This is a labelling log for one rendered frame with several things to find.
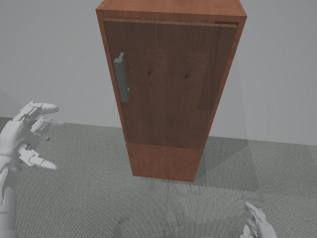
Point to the cupboard door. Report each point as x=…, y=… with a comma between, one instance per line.
x=174, y=71

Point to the robot left hand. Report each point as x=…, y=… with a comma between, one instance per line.
x=16, y=134

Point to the left robot forearm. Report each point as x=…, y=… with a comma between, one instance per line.
x=9, y=170

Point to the handle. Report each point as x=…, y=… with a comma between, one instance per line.
x=121, y=78

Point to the robot right hand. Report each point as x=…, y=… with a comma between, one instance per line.
x=260, y=228

